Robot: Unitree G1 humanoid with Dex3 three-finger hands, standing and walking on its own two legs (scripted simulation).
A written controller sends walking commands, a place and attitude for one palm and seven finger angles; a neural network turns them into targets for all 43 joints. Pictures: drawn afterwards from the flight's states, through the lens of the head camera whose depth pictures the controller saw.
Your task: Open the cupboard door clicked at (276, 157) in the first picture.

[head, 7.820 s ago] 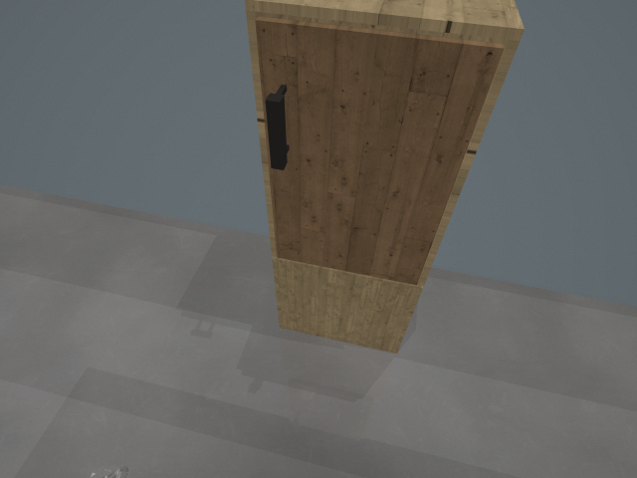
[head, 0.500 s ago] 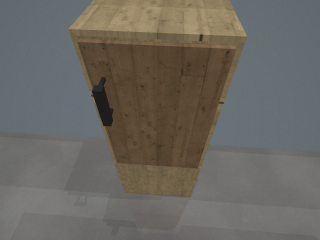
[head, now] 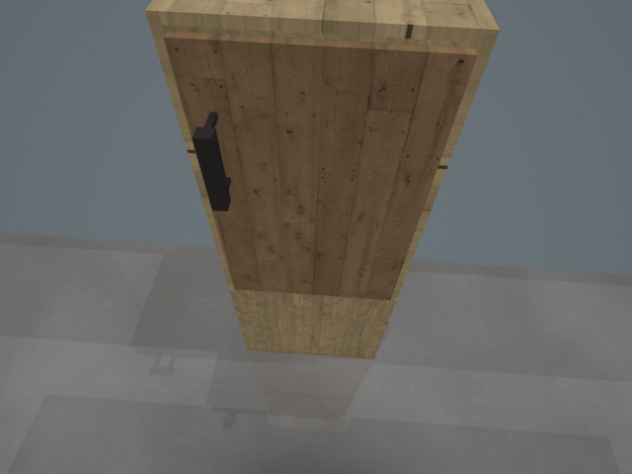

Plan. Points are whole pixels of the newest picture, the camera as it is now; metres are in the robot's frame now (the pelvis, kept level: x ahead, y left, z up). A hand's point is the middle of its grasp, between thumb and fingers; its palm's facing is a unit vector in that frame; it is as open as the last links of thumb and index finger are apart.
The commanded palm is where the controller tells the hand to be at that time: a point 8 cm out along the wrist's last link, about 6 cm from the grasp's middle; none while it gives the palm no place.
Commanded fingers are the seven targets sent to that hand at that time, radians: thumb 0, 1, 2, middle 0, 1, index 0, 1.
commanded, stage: come to a stop and stand still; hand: left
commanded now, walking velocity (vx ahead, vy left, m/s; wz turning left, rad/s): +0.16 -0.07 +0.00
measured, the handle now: (217, 162) +0.52 +0.18 +0.09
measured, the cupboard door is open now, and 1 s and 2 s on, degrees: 0 0 0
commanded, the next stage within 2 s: look again from close up in 0.78 s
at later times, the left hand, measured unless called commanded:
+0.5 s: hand out of the picture +0.03 +0.16 -0.16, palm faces +0.05 -0.98 -0.21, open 7.4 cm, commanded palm none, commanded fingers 0.00 0.90 0.90 -0.20 -0.30 -0.20 -0.30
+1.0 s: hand out of the picture +0.08 +0.18 -0.16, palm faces +0.03 -0.97 -0.23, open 7.3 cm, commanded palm none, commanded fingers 0.00 0.90 0.90 -0.20 -0.30 -0.20 -0.30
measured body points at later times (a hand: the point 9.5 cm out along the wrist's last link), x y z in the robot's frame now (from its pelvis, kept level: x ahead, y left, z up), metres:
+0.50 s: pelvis +0.05 +0.00 +0.00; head +0.05 -0.02 +0.45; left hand +0.03 +0.22 -0.15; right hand +0.05 -0.21 -0.17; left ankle +0.00 +0.11 -0.73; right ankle +0.06 -0.10 -0.73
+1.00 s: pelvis +0.06 +0.00 +0.01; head +0.07 -0.01 +0.46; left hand +0.08 +0.23 -0.14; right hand +0.06 -0.22 -0.16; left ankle +0.00 +0.11 -0.73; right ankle +0.06 -0.10 -0.73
